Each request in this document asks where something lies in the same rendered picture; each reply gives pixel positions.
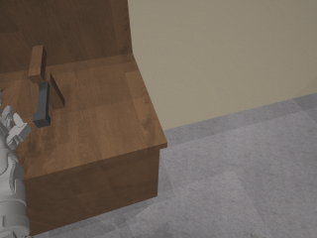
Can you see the left robot hand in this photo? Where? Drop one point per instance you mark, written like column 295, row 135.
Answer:
column 10, row 135

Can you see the left robot forearm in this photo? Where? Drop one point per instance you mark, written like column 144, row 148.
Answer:
column 14, row 222

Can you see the tap lever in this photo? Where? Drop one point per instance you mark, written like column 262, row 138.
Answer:
column 42, row 118

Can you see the counter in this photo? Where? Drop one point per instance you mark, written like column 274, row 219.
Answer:
column 101, row 150

